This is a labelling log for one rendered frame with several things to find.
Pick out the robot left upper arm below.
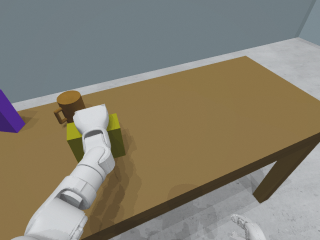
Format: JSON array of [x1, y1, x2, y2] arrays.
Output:
[[11, 197, 88, 240]]

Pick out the robot left forearm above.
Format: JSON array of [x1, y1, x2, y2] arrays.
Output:
[[24, 127, 115, 236]]

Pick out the sponge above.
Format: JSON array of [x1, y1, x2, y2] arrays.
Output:
[[67, 113, 126, 163]]

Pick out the robot right hand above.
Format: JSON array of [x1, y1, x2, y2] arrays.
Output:
[[229, 214, 267, 240]]

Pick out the robot left hand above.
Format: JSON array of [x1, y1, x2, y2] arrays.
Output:
[[73, 104, 109, 135]]

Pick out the table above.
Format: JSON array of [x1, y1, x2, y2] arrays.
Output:
[[0, 56, 320, 240]]

